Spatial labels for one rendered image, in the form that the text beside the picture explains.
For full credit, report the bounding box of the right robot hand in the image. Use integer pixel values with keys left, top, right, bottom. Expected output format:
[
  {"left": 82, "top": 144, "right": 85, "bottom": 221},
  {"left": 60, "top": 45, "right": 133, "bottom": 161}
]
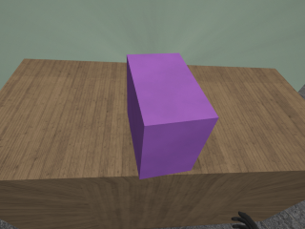
[{"left": 231, "top": 211, "right": 259, "bottom": 229}]

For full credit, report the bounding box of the pedestal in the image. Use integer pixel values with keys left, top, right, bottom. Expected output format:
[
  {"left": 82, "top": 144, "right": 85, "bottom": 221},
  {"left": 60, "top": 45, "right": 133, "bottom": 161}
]
[{"left": 0, "top": 58, "right": 305, "bottom": 229}]

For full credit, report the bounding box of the carton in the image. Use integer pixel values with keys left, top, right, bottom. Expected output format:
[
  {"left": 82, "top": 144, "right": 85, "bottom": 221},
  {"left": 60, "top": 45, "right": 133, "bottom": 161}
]
[{"left": 127, "top": 52, "right": 219, "bottom": 179}]

